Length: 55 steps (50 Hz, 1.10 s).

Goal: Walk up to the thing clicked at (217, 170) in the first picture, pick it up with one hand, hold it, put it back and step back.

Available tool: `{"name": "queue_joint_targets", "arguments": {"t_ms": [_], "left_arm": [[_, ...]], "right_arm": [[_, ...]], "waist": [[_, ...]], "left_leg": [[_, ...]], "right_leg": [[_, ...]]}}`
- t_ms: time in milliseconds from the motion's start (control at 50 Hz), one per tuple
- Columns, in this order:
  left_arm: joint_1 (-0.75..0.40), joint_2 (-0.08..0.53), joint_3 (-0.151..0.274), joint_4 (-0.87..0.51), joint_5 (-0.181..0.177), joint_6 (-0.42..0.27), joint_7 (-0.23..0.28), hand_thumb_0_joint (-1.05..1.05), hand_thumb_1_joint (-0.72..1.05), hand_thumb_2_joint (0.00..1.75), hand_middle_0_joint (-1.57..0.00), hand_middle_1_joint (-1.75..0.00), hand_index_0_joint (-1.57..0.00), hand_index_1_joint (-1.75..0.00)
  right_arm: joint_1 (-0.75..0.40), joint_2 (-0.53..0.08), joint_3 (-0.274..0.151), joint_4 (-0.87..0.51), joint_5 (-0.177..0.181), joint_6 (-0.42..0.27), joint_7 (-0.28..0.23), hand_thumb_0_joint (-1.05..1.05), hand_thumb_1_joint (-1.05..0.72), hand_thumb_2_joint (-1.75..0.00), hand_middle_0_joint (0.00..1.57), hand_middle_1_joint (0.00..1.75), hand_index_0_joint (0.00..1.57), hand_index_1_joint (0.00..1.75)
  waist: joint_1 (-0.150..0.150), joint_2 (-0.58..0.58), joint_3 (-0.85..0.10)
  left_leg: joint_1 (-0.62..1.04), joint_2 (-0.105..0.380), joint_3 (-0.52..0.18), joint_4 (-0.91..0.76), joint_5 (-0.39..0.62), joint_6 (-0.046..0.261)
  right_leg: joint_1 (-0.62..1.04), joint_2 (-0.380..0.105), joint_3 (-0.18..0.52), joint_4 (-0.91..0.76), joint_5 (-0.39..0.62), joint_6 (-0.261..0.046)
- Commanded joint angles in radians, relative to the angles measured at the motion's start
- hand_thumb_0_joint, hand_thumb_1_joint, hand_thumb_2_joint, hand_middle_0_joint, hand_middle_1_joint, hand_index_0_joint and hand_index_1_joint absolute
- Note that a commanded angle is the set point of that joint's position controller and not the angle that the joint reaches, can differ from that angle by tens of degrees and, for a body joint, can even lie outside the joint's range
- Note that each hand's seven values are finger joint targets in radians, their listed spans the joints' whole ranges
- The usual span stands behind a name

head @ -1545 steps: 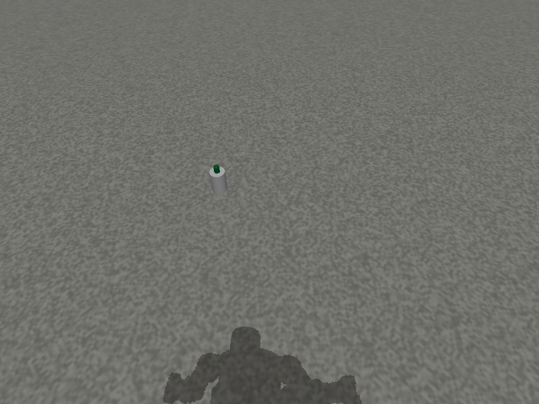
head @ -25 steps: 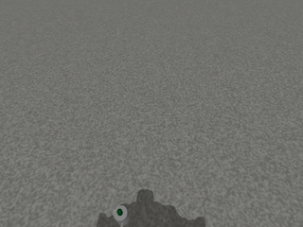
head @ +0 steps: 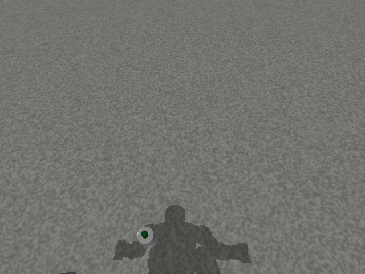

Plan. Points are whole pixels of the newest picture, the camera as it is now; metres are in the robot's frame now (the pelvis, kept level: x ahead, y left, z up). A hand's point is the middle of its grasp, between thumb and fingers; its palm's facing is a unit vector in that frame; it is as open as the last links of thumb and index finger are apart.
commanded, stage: step back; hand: left
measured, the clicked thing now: (146, 237) +0.34 +0.21 -0.69
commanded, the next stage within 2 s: none
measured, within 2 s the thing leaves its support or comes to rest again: neither
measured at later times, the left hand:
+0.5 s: hand out of the picture +0.07 +0.31 -0.17, palm faces -0.06 -0.94 -0.33, open 7.4 cm
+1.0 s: hand out of the picture -0.05 +0.32 -0.15, palm faces -0.06 -0.92 -0.38, open 7.4 cm
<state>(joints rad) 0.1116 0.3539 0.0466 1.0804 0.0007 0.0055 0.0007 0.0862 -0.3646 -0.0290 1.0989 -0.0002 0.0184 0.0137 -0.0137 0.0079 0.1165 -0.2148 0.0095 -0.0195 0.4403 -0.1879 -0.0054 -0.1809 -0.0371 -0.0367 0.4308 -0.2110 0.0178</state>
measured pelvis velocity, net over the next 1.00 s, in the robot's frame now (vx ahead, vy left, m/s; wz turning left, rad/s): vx -0.18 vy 0.07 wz -0.06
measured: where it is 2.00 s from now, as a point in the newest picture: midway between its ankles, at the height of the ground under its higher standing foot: outside the picture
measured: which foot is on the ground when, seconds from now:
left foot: down 0.00-0.12, up 0.14-0.26, down 0.28-0.76, up 0.78-1.00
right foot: down 0.00-0.28, up 0.30-0.70, down 0.72-1.00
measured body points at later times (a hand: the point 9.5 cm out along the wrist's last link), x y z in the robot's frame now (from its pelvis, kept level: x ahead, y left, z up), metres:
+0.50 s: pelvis -0.07 +0.06 -0.01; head +0.01 +0.09 +0.43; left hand +0.07 +0.36 -0.15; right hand -0.02 -0.26 -0.12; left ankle -0.05 +0.13 -0.74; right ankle -0.09 -0.09 -0.67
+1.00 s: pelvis -0.18 +0.07 -0.01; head -0.12 +0.06 +0.43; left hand -0.05 +0.36 -0.13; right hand -0.09 -0.26 -0.13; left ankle -0.21 +0.19 -0.70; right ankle -0.14 -0.06 -0.74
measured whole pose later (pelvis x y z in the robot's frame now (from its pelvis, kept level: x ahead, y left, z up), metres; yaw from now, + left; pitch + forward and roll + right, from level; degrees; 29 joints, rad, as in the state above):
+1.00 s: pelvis -0.18 +0.07 -0.01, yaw -3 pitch -1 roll +1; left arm 0.16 0.35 0.06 0.79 0.04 0.04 0.01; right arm 0.14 -0.41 -0.04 0.88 0.01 0.03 -0.02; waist 0.01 -0.01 0.16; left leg -0.35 -0.08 -0.10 0.94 -0.51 -0.01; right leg -0.32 0.00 0.04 0.57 -0.23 -0.01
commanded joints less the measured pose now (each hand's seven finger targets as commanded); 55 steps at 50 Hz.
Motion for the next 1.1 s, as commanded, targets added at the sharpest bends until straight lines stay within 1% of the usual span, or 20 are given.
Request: {"name": "queue_joint_targets", "arguments": {"t_ms": [0,100,140,220,260,300,400,500,600,660,700,720,740,760,840,960,1000,1040,1060,1080], "left_arm": [[-0.01,0.237,0.061,-0.105,0.0,-0.005,0.02,0.0,0.9,0.9,-0.2,-0.3,-0.2,-0.3],[-0.084,0.294,0.08,-0.175,0.02,0.006,0.021,0.0,0.9,0.9,-0.2,-0.3,-0.2,-0.3],[-0.123,0.316,0.086,-0.208,0.034,0.005,0.023,0.0,0.9,0.9,-0.2,-0.3,-0.2,-0.3],[-0.166,0.275,0.073,-0.247,0.028,0.016,0.025,0.0,0.9,0.9,-0.2,-0.3,-0.2,-0.3],[-0.116,0.185,0.057,-0.271,0.006,0.029,0.029,0.0,0.9,0.9,-0.2,-0.3,-0.2,-0.3],[-0.04,0.189,0.057,-0.252,0.01,0.042,0.041,0.0,0.9,0.9,-0.2,-0.3,-0.2,-0.3],[0.021,0.219,0.066,-0.231,0.001,0.045,0.044,0.0,0.9,0.9,-0.2,-0.3,-0.2,-0.3],[-0.024,0.2,0.068,-0.278,0.013,0.03,0.035,0.0,0.9,0.9,-0.2,-0.3,-0.2,-0.3],[0.038,0.197,0.071,-0.271,0.018,0.025,0.029,0.0,0.9,0.9,-0.2,-0.3,-0.2,-0.3],[0.112,0.191,0.075,-0.246,0.026,0.019,0.02,0.0,0.9,0.9,-0.2,-0.3,-0.2,-0.3],[0.16,0.205,0.083,-0.229,0.032,0.007,0.019,0.0,0.9,0.9,-0.2,-0.3,-0.2,-0.3],[0.15,0.244,0.093,-0.239,0.039,0.004,0.018,0.0,0.9,0.9,-0.2,-0.3,-0.2,-0.3],[0.093,0.301,0.105,-0.268,0.029,0.01,0.014,0.0,0.9,0.9,-0.2,-0.3,-0.2,-0.3],[0.017,0.342,0.11,-0.315,0.042,0.007,0.016,0.0,0.9,0.9,-0.2,-0.3,-0.2,-0.3],[-0.024,0.234,0.091,-0.35,0.029,0.0,0.03,0.0,0.9,0.9,-0.2,-0.3,-0.2,-0.3],[0.043,0.23,0.089,-0.379,0.037,0.02,0.032,0.0,0.9,0.9,-0.2,-0.3,-0.2,-0.3],[0.054,0.237,0.086,-0.384,0.027,0.034,0.025,0.0,0.9,0.9,-0.2,-0.3,-0.2,-0.3],[0.043,0.229,0.079,-0.401,0.015,0.051,0.016,0.0,0.9,0.9,-0.2,-0.3,-0.2,-0.3],[0.071,0.186,0.069,-0.408,0.011,0.055,0.012,0.0,0.9,0.9,-0.2,-0.3,-0.2,-0.3],[0.047,0.174,0.07,-0.417,0.01,0.053,0.018,0.0,0.9,0.9,-0.2,-0.3,-0.2,-0.3]], "right_arm": [[0.002,-0.227,-0.058,-0.092,0.005,0.0,-0.009,0.0,-0.9,-0.9,0.2,0.3,0.2,0.3],[0.056,-0.197,-0.063,-0.127,-0.001,0.024,-0.003,0.0,-0.9,-0.9,0.2,0.3,0.2,0.3],[0.108,-0.2,-0.066,-0.137,-0.005,0.036,0.002,0.0,-0.9,-0.9,0.2,0.3,0.2,0.3],[0.168,-0.215,-0.073,-0.139,0.003,0.015,0.001,0.0,-0.9,-0.9,0.2,0.3,0.2,0.3],[0.132,-0.318,-0.098,-0.168,-0.029,-0.003,-0.014,0.0,-0.9,-0.9,0.2,0.3,0.2,0.3],[0.115,-0.343,-0.104,-0.194,-0.028,-0.013,-0.025,0.0,-0.9,-0.9,0.2,0.3,0.2,0.3],[-0.011,-0.241,-0.087,-0.254,-0.037,-0.013,-0.053,0.0,-0.9,-0.9,0.2,0.3,0.2,0.3],[0.109,-0.224,-0.092,-0.255,-0.021,-0.014,-0.061,0.0,-0.9,-0.9,0.2,0.3,0.2,0.3],[0.071,-0.247,-0.096,-0.287,-0.022,-0.006,-0.055,0.0,-0.9,-0.9,0.2,0.3,0.2,0.3],[0.025,-0.262,-0.098,-0.299,-0.017,-0.003,-0.048,0.0,-0.9,-0.9,0.2,0.3,0.2,0.3],[0.009,-0.245,-0.09,-0.297,-0.003,0.001,-0.041,0.0,-0.9,-0.9,0.2,0.3,0.2,0.3],[-0.002,-0.225,-0.084,-0.304,0.002,0.001,-0.038,0.0,-0.9,-0.9,0.2,0.3,0.2,0.3],[-0.025,-0.194,-0.078,-0.31,0.004,0.003,-0.037,0.0,-0.9,-0.9,0.2,0.3,0.2,0.3],[-0.001,-0.204,-0.084,-0.295,0.002,0.01,-0.041,0.0,-0.9,-0.9,0.2,0.3,0.2,0.3],[0.061,-0.19,-0.068,-0.267,0.008,0.005,-0.036,0.0,-0.9,-0.9,0.2,0.3,0.2,0.3],[0.103,-0.183,-0.053,-0.292,0.004,-0.016,-0.049,0.0,-0.9,-0.9,0.2,0.3,0.2,0.3],[0.132,-0.173,-0.06,-0.287,-0.006,-0.027,-0.048,0.0,-0.9,-0.9,0.2,0.3,0.2,0.3],[0.157,-0.19,-0.078,-0.279,-0.024,-0.033,-0.048,0.0,-0.9,-0.9,0.2,0.3,0.2,0.3],[0.137,-0.262,-0.098,-0.294,-0.042,-0.036,-0.049,0.0,-0.9,-0.9,0.2,0.3,0.2,0.3],[0.083,-0.354,-0.113,-0.313,-0.043,-0.032,-0.042,0.0,-0.9,-0.9,0.2,0.3,0.2,0.3]], "waist": [[-0.002,-0.013,-0.182],[-0.008,-0.181,-0.187],[-0.018,-0.241,-0.156],[-0.04,-0.172,-0.159],[-0.02,0.222,-0.121],[-0.003,0.134,-0.15],[0.046,0.13,-0.164],[-0.029,0.088,-0.175],[-0.022,0.102,-0.183],[0.013,0.085,-0.198],[0.034,0.023,-0.218],[0.028,-0.078,-0.203],[0.039,-0.232,-0.119],[0.045,-0.324,-0.083],[0.006,-0.136,-0.064],[0.041,-0.183,-0.182],[0.031,-0.176,-0.219],[0.015,-0.135,-0.218],[0.031,0.018,-0.228],[0.026,0.206,-0.184]], "left_leg": [[0.007,0.081,-0.087,0.074,0.203,0.085],[-0.031,-0.063,0.012,0.386,-0.162,0.046],[-0.036,-0.046,-0.028,0.5,-0.35,0.049],[-0.031,-0.008,-0.014,0.202,-0.074,0.055],[0.036,0.215,-0.378,-0.062,0.454,0.083],[0.1,0.291,-0.397,-0.014,0.677,0.15],[0.146,0.186,-0.22,0.021,0.504,0.113],[0.257,0.203,-0.21,0.05,0.541,0.142],[0.178,0.244,-0.225,0.039,0.388,0.207],[0.083,0.243,-0.221,0.054,0.224,0.199],[-0.009,0.185,-0.169,0.119,0.15,0.129],[-0.123,0.113,-0.12,0.192,0.036,0.082],[-0.199,-0.054,-0.023,0.338,-0.19,0.022],[-0.161,-0.103,-0.036,0.572,-0.416,0.0],[-0.231,-0.146,-0.133,0.71,-0.329,0.006],[-0.236,-0.044,-0.044,0.323,-0.328,-0.013],[-0.148,-0.043,0.004,0.063,-0.166,-0.004],[0.035,-0.011,-0.025,-0.104,0.119,0.017],[0.153,0.149,-0.228,-0.092,0.235,0.061],[0.126,0.334,-0.448,-0.106,0.333,0.179]], "right_leg": [[-0.003,-0.105,0.118,0.032,0.204,-0.111],[-0.1,-0.287,0.268,-0.05,0.241,-0.241],[-0.2,-0.35,0.304,-0.045,0.248,-0.289],[-0.142,-0.203,0.166,0.142,0.174,-0.157],[-0.309,0.091,0.081,0.478,-0.234,-0.057],[-0.357,0.132,0.199,0.628,-0.416,-0.053],[-0.363,0.118,0.236,0.723,-0.248,-0.041],[-0.343,0.104,0.189,0.56,-0.263,-0.004],[-0.21,0.061,0.119,0.351,-0.258,-0.015],[-0.083,0.049,0.087,0.16,-0.151,-0.042],[0.041,0.025,0.126,0.027,0.055,-0.077],[0.062,-0.075,0.274,0.014,0.118,-0.129],[-0.034,-0.213,0.462,-0.07,0.126,-0.253],[-0.169,-0.359,0.596,-0.124,0.155,-0.356],[-0.093,-0.187,0.312,-0.032,0.405,-0.248],[0.185,-0.17,0.26,0.097,0.489,-0.223],[0.203,-0.134,0.219,0.197,0.483,-0.188],[0.039,-0.078,0.188,0.276,0.324,-0.121],[-0.152,0.005,0.151,0.357,0.093,-0.077],[-0.323,0.155,0.112,0.492,-0.344,-0.044]]}}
